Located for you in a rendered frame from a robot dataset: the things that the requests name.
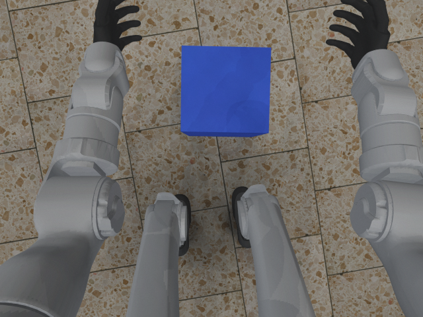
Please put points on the robot right hand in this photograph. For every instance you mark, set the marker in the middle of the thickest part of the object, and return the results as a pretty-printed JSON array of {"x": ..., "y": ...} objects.
[{"x": 373, "y": 29}]

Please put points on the robot right shin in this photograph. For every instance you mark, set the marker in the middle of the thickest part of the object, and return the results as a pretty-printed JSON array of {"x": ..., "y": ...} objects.
[{"x": 260, "y": 188}]

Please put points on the carton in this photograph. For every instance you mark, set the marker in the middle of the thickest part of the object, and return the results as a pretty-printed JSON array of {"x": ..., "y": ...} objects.
[{"x": 225, "y": 91}]

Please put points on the right robot thigh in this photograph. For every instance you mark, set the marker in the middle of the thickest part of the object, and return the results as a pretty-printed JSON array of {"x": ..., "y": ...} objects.
[{"x": 280, "y": 287}]

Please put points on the robot left upper arm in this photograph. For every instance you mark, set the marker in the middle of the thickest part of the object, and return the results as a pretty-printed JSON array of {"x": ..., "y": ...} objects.
[{"x": 74, "y": 215}]

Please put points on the robot right forearm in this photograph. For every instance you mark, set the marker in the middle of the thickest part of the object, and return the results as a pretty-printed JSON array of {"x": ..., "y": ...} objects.
[{"x": 388, "y": 119}]

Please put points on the robot left hand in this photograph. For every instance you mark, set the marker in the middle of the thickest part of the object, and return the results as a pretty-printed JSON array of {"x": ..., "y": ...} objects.
[{"x": 106, "y": 28}]

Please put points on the robot right upper arm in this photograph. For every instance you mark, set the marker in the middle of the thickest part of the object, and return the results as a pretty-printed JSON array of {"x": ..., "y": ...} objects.
[{"x": 390, "y": 216}]

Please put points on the robot left forearm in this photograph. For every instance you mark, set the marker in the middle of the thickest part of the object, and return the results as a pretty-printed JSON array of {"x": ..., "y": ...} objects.
[{"x": 94, "y": 116}]

